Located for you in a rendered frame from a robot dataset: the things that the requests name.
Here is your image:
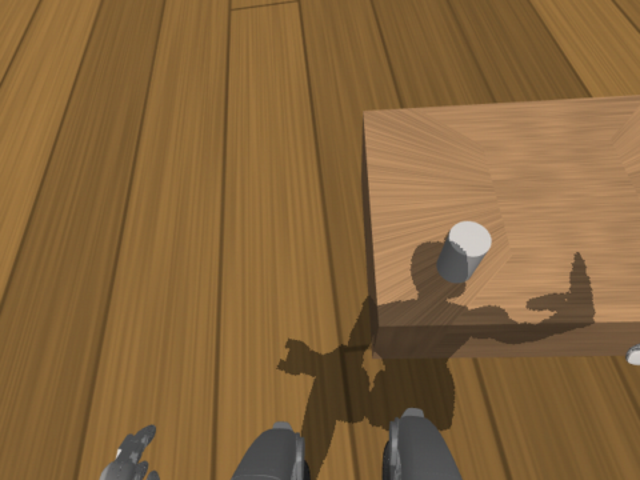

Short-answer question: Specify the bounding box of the can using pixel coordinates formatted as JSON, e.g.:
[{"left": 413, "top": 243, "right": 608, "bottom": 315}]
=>
[{"left": 436, "top": 221, "right": 492, "bottom": 283}]

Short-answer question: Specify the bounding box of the left robot hand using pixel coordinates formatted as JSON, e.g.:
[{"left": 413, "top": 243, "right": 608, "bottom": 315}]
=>
[{"left": 99, "top": 425, "right": 160, "bottom": 480}]

